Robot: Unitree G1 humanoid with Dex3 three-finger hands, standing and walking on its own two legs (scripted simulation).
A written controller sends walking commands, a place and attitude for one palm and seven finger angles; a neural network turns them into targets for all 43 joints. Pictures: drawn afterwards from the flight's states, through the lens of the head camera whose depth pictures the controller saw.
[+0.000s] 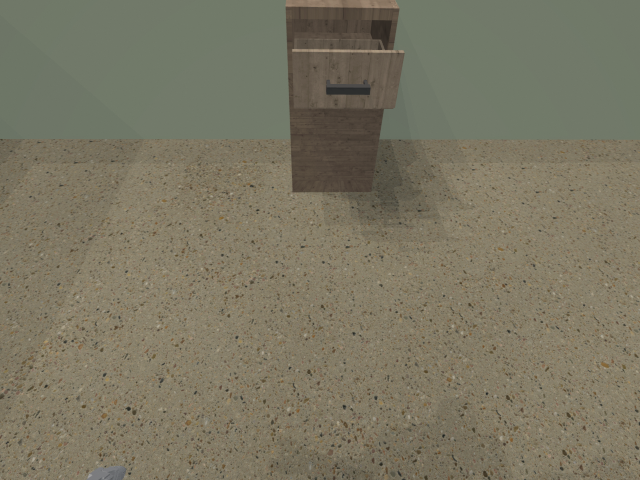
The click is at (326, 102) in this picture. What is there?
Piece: drawer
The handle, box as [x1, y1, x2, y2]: [326, 80, 370, 94]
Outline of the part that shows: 326,82 326,94 369,94 370,87 366,80 364,80 363,84 330,84 329,80 327,80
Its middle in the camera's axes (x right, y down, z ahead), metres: +0.08 -0.48 +1.21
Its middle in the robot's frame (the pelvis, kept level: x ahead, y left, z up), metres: +1.22 -0.01 -0.08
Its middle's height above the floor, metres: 0.69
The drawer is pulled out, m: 0.27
